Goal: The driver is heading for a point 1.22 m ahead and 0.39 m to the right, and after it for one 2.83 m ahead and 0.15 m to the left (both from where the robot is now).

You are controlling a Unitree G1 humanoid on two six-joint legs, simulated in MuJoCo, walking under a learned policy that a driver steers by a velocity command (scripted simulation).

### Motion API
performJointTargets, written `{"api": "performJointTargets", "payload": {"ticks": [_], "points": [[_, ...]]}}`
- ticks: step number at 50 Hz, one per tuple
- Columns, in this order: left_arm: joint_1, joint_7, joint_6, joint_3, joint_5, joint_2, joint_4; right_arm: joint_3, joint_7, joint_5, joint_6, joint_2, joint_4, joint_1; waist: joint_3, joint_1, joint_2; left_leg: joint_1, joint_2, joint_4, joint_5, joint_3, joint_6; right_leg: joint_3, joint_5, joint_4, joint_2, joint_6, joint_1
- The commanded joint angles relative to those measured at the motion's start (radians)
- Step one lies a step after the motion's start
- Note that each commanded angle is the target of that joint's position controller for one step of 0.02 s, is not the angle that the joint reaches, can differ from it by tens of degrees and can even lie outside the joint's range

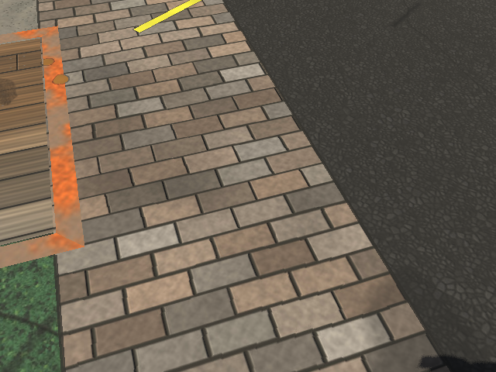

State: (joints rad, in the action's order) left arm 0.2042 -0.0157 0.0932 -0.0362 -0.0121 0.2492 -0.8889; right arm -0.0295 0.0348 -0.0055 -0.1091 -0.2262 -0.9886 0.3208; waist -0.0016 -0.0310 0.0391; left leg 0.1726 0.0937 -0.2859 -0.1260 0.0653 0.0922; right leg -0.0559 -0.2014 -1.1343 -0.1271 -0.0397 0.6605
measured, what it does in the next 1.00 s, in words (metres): walks ahead: right foot, then left foot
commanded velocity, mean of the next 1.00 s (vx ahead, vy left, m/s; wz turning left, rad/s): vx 0.50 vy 0.00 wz -0.05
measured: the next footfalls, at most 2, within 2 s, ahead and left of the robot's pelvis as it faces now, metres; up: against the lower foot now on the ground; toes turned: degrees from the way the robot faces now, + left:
right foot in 0.30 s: +0.34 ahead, -0.17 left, +0.00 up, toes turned -2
left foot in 0.86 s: +0.65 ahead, +0.08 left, +0.00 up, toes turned +2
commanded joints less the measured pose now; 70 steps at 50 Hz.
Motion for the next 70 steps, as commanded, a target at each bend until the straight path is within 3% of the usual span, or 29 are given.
{"api": "performJointTargets", "payload": {"ticks": [1, 5, 10, 12, 14, 15, 16, 17, 18, 20, 21, 23, 26, 32, 36, 39, 41, 42, 43, 44, 45, 46, 48, 50, 52, 59, 65, 68, 70], "points": [[0.033, -0.007, -0.004, -0.013, 0.012, 0.044, 0.042, -0.021, -0.020, 0.002, -0.017, -0.133, 0.055, -0.041, -0.054, 0.047, -0.074, 0.105, -0.280, 0.203, 0.072, -0.207, 0.172, -0.002, 0.161, 0.145, -0.042, 0.027, 0.019], [-0.129, 0.006, 0.008, -0.006, 0.003, 0.028, 0.084, -0.026, -0.034, 0.018, -0.004, -0.161, 0.038, 0.039, -0.054, -0.012, -0.077, 0.020, -0.264, 0.185, 0.085, -0.158, 0.127, 0.038, 0.307, 0.432, 0.005, 0.035, -0.017], [-0.249, 0.036, 0.017, -0.003, -0.010, 0.044, 0.134, -0.032, -0.037, 0.027, 0.017, -0.170, 0.005, 0.111, -0.081, -0.047, -0.092, -0.145, -0.328, 0.111, 0.059, -0.180, 0.112, 0.042, 0.214, 0.580, 0.033, 0.014, -0.011], [-0.221, 0.046, 0.026, -0.011, -0.010, 0.067, 0.138, -0.038, -0.039, 0.027, 0.028, -0.183, 0.003, 0.101, -0.065, -0.018, -0.106, -0.187, -0.351, 0.054, 0.117, -0.193, 0.096, 0.053, 0.134, 0.621, 0.051, -0.014, -0.073], [-0.022, 0.044, 0.032, -0.044, -0.008, 0.125, 0.083, -0.033, -0.039, 0.021, 0.039, -0.173, 0.014, 0.064, 0.047, 0.090, -0.105, -0.163, -0.289, -0.179, 0.402, -0.137, 0.058, 0.099, 0.103, 0.662, 0.109, -0.058, -0.349], [0.185, 0.036, 0.034, -0.071, 0.001, 0.204, 0.034, -0.015, -0.038, 0.005, 0.038, -0.133, 0.039, 0.055, 0.199, 0.166, -0.034, -0.001, -0.226, -0.472, 0.326, -0.077, 0.020, -0.034, 0.123, 0.638, -0.011, -0.121, -0.651], [0.302, 0.037, 0.024, -0.097, 0.011, 0.303, 0.006, 0.021, -0.029, 0.007, 0.014, -0.013, 0.048, 0.165, 0.333, 0.140, 0.224, 0.431, -0.049, -0.864, -0.097, -0.016, -0.058, -0.480, -0.034, 0.716, -0.245, -0.276, -1.039], [0.303, 0.039, 0.024, -0.071, 0.009, 0.212, 0.007, 0.008, -0.025, 0.023, -0.012, -0.075, 0.036, 0.144, 0.368, 0.150, 0.205, 0.560, -0.055, -1.023, -0.406, -0.171, -0.043, -0.679, -0.099, 0.834, -0.276, -0.282, -1.050], [0.206, 0.039, 0.026, -0.052, 0.006, 0.159, 0.025, -0.014, -0.021, 0.048, -0.026, -0.157, 0.066, 0.058, 0.225, 0.128, 0.146, 0.632, -0.114, -1.065, -0.344, -0.183, -0.020, -0.538, -0.082, 0.841, -0.249, -0.232, -0.927], [0.048, 0.046, 0.024, -0.030, 0.011, 0.096, 0.057, -0.019, -0.031, 0.033, -0.021, -0.147, 0.089, -0.038, 0.081, 0.069, 0.014, 0.565, -0.203, -0.965, -0.185, -0.140, -0.020, -0.302, 0.075, 0.901, -0.166, -0.193, -0.653], [0.022, 0.049, 0.028, -0.022, 0.017, 0.073, 0.056, -0.025, -0.035, 0.024, -0.006, -0.134, 0.087, -0.025, 0.060, 0.035, 0.033, 0.500, -0.233, -0.906, -0.142, -0.145, -0.022, -0.232, 0.117, 0.933, -0.129, -0.175, -0.575], [0.039, 0.053, 0.032, -0.023, 0.017, 0.072, 0.034, -0.022, -0.038, 0.021, 0.020, -0.091, 0.075, 0.008, 0.035, 0.010, 0.039, 0.447, -0.236, -0.859, -0.102, -0.128, -0.036, -0.154, 0.195, 0.976, -0.095, -0.182, -0.504], [0.096, 0.039, 0.032, -0.034, 0.018, 0.111, 0.001, -0.028, -0.042, 0.013, 0.031, -0.092, 0.106, -0.069, -0.006, 0.015, 0.011, 0.534, -0.242, -0.741, 0.003, -0.122, -0.061, -0.094, 0.304, 1.003, -0.093, -0.194, -0.518], [0.182, 0.014, 0.015, -0.035, 0.005, 0.128, -0.037, -0.021, -0.028, 0.015, 0.021, -0.065, 0.168, -0.287, -0.051, 0.075, 0.019, 0.527, -0.205, -0.399, 0.236, -0.080, -0.072, -0.009, 0.256, 1.030, -0.063, -0.157, -0.564], [0.245, 0.010, 0.001, -0.040, -0.002, 0.134, -0.077, -0.016, -0.010, 0.025, 0.013, -0.067, 0.206, -0.393, -0.091, 0.105, 0.021, 0.549, -0.186, -0.291, 0.204, -0.075, -0.057, -0.011, 0.240, 0.998, -0.106, -0.154, -0.679], [0.240, 0.003, -0.012, -0.049, -0.006, 0.147, -0.089, -0.019, 0.008, 0.027, 0.002, -0.083, 0.227, -0.408, -0.088, 0.085, 0.030, 0.518, -0.172, -0.243, 0.108, -0.070, -0.024, -0.018, 0.316, 0.934, -0.143, -0.138, -0.754], [0.212, 0.002, -0.021, -0.052, -0.007, 0.160, -0.084, -0.039, 0.007, 0.024, -0.006, -0.121, 0.210, -0.316, -0.029, 0.022, 0.052, 0.326, -0.122, -0.215, 0.050, -0.037, 0.000, -0.024, 0.545, 0.821, -0.129, -0.118, -0.737], [0.190, 0.003, -0.026, -0.046, -0.003, 0.147, -0.077, -0.063, 0.001, 0.023, -0.008, -0.161, 0.163, -0.162, 0.057, -0.055, 0.043, 0.117, -0.092, -0.199, 0.060, -0.016, 0.022, 0.003, 0.653, 0.656, -0.078, -0.096, -0.687], [0.178, 0.005, -0.025, -0.031, 0.009, 0.115, -0.052, -0.087, -0.010, 0.011, -0.009, -0.234, 0.118, 0.038, 0.205, -0.127, -0.019, -0.212, -0.221, -0.238, 0.079, -0.149, 0.077, 0.040, 0.484, 0.377, -0.016, -0.062, -0.488], [0.305, 0.014, -0.006, 0.007, 0.008, -0.023, -0.042, -0.109, -0.015, -0.005, -0.002, -0.328, 0.095, 0.145, 0.367, -0.082, -0.275, -0.602, -0.490, -0.164, -0.047, -0.596, 0.224, 0.072, -0.094, -0.022, 0.163, 0.012, -0.077], [0.292, 0.017, 0.017, -0.006, -0.019, 0.041, -0.064, -0.084, -0.015, 0.001, -0.001, -0.238, 0.096, 0.144, 0.422, -0.102, -0.275, -0.595, -0.524, -0.041, -0.143, -0.783, 0.239, -0.090, -0.364, -0.187, 0.167, 0.005, 0.032], [0.201, 0.016, 0.025, -0.031, -0.044, 0.124, -0.037, -0.067, -0.018, 0.008, -0.004, -0.184, 0.108, 0.053, 0.247, -0.087, -0.216, -0.452, -0.494, -0.022, -0.147, -0.621, 0.178, -0.091, -0.306, -0.229, 0.111, -0.009, 0.107], [0.105, 0.000, 0.013, -0.040, -0.029, 0.114, -0.014, -0.045, -0.015, 0.005, -0.010, -0.108, 0.127, -0.098, 0.082, -0.023, -0.109, -0.153, -0.416, 0.049, -0.052, -0.375, 0.112, -0.049, -0.141, -0.132, 0.019, -0.013, 0.039], [0.153, -0.002, -0.019, -0.047, -0.023, 0.067, -0.026, -0.038, -0.011, -0.009, -0.017, -0.076, 0.114, -0.138, 0.036, 0.031, -0.147, -0.016, -0.362, 0.115, -0.003, -0.235, 0.083, -0.055, -0.069, -0.068, -0.016, -0.018, -0.067], [0.155, -0.001, -0.042, -0.048, -0.025, 0.036, -0.019, -0.046, -0.016, -0.010, -0.023, -0.096, 0.094, -0.124, 0.003, 0.048, -0.127, 0.025, -0.354, 0.149, 0.080, -0.147, 0.091, -0.053, -0.026, -0.044, -0.021, -0.017, -0.058], [-0.032, 0.022, -0.044, -0.052, -0.009, 0.033, 0.060, -0.059, -0.052, -0.012, -0.011, -0.146, 0.068, -0.075, -0.054, 0.018, -0.086, -0.057, -0.340, 0.173, 0.190, 0.042, 0.068, -0.026, 0.262, 0.267, -0.001, 0.002, 0.057], [-0.219, 0.062, -0.044, -0.034, -0.009, 0.013, 0.159, -0.072, -0.061, 0.008, 0.024, -0.179, 0.039, 0.026, -0.112, -0.048, -0.069, -0.253, -0.395, 0.112, 0.276, 0.116, 0.057, 0.079, 0.196, 0.445, 0.017, -0.025, 0.118], [-0.201, 0.077, -0.048, -0.047, -0.012, 0.044, 0.193, -0.083, -0.064, 0.019, 0.042, -0.214, 0.052, -0.005, -0.067, -0.002, -0.113, -0.293, -0.403, -0.023, 0.640, 0.163, 0.030, 0.160, 0.057, 0.476, 0.084, -0.069, -0.013], [-0.035, 0.077, -0.052, -0.081, -0.017, 0.106, 0.169, -0.090, -0.069, 0.026, 0.055, -0.241, 0.066, -0.040, 0.037, 0.103, -0.144, -0.267, -0.384, -0.281, 0.903, 0.187, 0.003, 0.206, -0.003, 0.502, 0.167, -0.119, -0.255]]}}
